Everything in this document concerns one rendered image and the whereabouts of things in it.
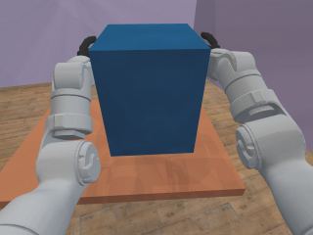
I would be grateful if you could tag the table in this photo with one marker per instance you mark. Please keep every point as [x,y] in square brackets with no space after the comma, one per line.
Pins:
[206,173]

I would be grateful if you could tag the robot right hand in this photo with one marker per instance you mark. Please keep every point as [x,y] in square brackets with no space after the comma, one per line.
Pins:
[212,41]

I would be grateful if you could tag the left robot upper arm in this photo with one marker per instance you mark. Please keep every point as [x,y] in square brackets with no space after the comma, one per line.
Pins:
[64,170]

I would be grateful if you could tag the right robot forearm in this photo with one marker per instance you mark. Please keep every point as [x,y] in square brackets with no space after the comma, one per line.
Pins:
[248,95]

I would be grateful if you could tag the carton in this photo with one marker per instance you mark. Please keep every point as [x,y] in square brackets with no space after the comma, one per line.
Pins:
[150,79]

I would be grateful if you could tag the robot left hand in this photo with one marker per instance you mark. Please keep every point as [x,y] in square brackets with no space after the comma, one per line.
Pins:
[83,48]

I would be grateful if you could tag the left robot forearm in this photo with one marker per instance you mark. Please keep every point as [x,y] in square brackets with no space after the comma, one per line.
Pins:
[71,96]

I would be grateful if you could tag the right robot upper arm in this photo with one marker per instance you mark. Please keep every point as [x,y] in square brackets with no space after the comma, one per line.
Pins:
[274,146]

